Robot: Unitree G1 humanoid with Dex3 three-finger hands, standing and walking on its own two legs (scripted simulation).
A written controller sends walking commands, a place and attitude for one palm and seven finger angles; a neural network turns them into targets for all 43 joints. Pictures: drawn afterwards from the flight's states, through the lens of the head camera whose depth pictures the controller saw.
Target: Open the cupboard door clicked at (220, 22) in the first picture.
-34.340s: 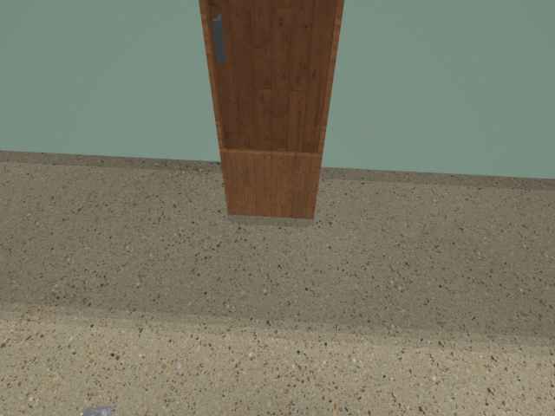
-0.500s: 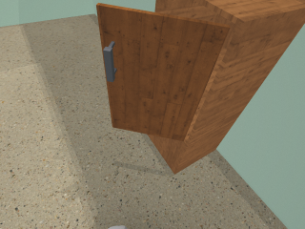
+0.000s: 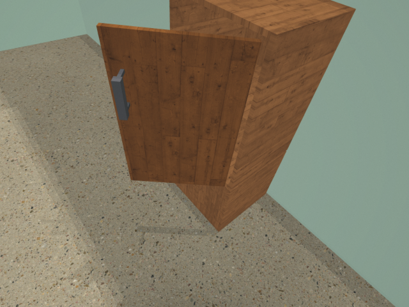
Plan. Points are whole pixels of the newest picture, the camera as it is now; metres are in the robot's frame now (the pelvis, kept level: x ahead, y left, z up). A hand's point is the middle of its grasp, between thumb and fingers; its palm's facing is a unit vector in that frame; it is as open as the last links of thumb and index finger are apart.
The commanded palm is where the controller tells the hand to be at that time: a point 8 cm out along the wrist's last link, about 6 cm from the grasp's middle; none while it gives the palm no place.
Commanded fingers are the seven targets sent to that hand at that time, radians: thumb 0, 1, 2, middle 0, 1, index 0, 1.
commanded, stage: come to a stop and stand still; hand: left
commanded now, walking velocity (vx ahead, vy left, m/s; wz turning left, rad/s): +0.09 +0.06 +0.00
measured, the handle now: (122, 94) +0.61 +0.23 +0.07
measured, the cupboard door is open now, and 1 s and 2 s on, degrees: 48 48 48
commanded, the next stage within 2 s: look again from close up in 0.84 s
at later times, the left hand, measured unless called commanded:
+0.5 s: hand out of the picture -0.04 +0.12 -0.19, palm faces +0.11 -0.99 -0.11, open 7.4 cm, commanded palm none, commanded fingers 0.00 0.90 0.90 -0.20 -0.30 -0.20 -0.30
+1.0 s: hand out of the picture +0.03 +0.16 -0.19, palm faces +0.02 -0.97 -0.24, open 7.3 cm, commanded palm none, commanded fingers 0.00 0.90 0.90 -0.20 -0.30 -0.20 -0.30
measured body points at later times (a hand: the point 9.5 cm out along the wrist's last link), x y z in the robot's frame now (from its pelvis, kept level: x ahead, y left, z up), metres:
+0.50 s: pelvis +0.01 -0.02 -0.02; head +0.03 -0.01 +0.43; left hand -0.04 +0.17 -0.18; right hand +0.02 -0.24 -0.17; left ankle -0.01 +0.10 -0.75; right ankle -0.08 -0.13 -0.75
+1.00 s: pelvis +0.01 -0.02 -0.01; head +0.03 -0.03 +0.44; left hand +0.03 +0.21 -0.17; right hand +0.03 -0.25 -0.17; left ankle -0.01 +0.10 -0.75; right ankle -0.08 -0.13 -0.75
